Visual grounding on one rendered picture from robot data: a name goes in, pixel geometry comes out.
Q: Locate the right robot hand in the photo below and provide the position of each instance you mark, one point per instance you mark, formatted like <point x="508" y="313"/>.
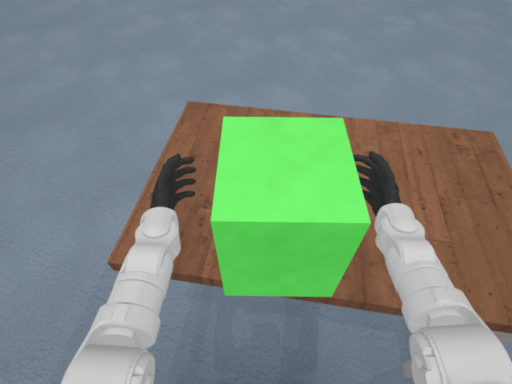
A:
<point x="382" y="188"/>

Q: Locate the left robot hand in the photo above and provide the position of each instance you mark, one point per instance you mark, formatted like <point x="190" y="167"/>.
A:
<point x="165" y="189"/>

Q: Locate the robot left upper arm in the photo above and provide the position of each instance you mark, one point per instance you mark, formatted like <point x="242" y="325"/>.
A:
<point x="101" y="364"/>

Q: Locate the left robot forearm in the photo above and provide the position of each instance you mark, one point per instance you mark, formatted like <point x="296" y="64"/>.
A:
<point x="131" y="315"/>

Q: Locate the robot right upper arm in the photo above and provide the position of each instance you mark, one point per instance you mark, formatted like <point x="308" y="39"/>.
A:
<point x="458" y="354"/>

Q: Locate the carton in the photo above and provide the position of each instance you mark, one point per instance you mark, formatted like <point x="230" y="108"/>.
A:
<point x="288" y="212"/>

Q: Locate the right robot forearm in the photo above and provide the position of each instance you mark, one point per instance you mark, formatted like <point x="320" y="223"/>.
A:
<point x="427" y="294"/>

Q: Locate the table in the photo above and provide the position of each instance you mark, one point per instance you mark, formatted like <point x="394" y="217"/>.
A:
<point x="457" y="182"/>

